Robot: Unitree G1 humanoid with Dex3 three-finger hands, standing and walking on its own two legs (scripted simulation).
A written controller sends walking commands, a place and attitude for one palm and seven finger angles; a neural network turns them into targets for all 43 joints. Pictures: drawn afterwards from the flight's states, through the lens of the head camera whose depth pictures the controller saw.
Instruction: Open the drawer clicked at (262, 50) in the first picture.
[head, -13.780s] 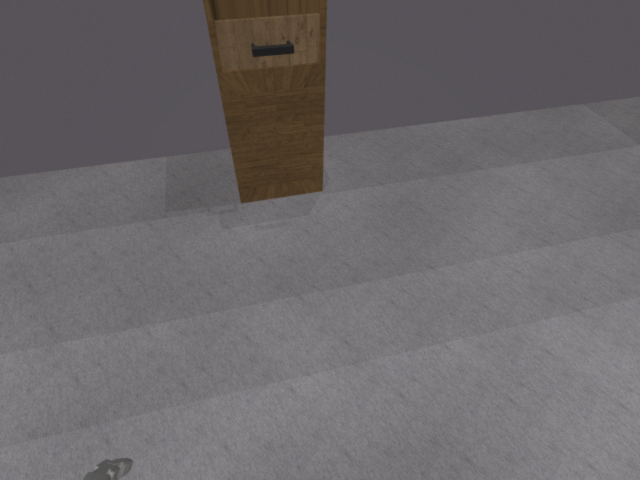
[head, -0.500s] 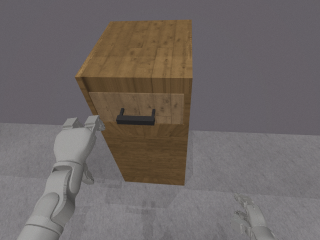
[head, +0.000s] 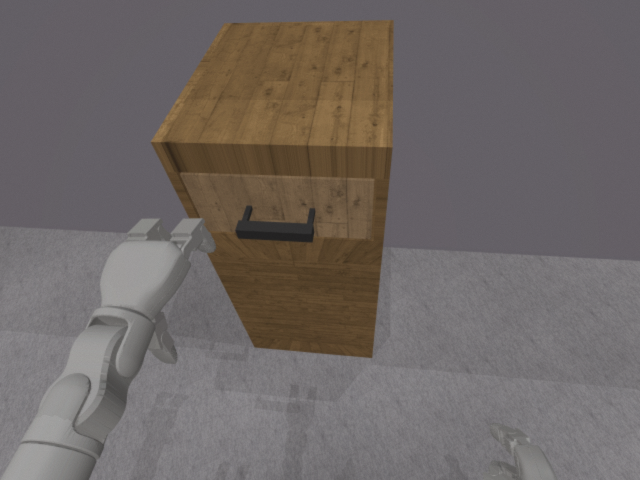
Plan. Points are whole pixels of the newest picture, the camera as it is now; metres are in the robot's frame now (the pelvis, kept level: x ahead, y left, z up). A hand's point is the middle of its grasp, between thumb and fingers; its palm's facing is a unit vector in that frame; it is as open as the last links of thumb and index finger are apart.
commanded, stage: raise the hand with hooked fingers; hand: left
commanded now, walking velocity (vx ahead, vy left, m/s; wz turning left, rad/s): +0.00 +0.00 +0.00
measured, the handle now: (277, 221) +0.54 +0.16 -0.06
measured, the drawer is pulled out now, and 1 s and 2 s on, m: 0.00 0.00 0.00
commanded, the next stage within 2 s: move the hooked fingers above the handle in 0.06 s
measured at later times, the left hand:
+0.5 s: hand (202, 273) +0.34 +0.20 +0.06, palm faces +0.03 -0.05 -1.00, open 13.8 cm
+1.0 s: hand (228, 248) +0.40 +0.20 +0.03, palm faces -0.02 -0.03 -1.00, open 13.8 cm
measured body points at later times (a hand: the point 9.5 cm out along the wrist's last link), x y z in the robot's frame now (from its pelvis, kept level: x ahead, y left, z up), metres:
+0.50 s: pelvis -0.01 -0.02 +0.00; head +0.02 -0.06 +0.44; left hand +0.33 +0.21 +0.11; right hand +0.17 -0.26 -0.13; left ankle -0.01 +0.08 -0.74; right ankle -0.01 -0.11 -0.74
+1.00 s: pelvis +0.00 -0.02 -0.01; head +0.06 -0.05 +0.43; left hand +0.40 +0.19 +0.08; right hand +0.11 -0.28 -0.15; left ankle -0.01 +0.08 -0.74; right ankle -0.01 -0.11 -0.74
